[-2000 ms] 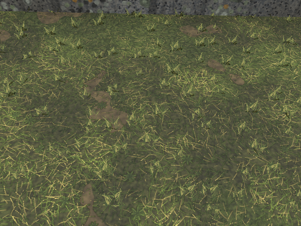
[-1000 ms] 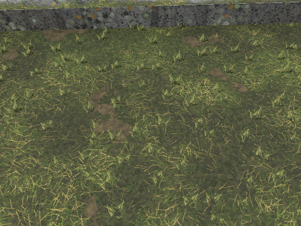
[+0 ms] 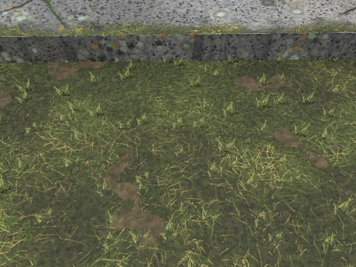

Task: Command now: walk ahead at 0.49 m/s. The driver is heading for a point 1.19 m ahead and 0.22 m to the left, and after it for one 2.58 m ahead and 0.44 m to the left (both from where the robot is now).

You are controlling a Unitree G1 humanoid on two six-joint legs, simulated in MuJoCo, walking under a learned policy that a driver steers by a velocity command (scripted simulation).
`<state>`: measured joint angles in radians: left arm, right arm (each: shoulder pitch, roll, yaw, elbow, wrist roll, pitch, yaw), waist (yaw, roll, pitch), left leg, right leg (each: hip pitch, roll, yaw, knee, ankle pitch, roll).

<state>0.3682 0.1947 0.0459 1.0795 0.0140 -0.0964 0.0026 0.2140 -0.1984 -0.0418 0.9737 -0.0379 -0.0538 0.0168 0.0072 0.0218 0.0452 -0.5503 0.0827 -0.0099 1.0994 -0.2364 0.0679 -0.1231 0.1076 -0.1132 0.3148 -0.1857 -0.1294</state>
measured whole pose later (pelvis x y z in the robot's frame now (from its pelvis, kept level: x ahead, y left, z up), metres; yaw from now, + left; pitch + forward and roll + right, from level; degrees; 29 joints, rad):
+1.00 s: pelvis +0.56 +0.00 +0.00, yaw +7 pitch +0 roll +0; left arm 0.15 0.20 0.05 0.90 0.03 -0.09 0.00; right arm 0.36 -0.21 -0.06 1.00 -0.01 -0.05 0.00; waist -0.04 0.03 0.05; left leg -0.36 0.01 0.00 1.12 -0.34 0.09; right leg -0.29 0.00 -0.14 0.46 -0.18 -0.06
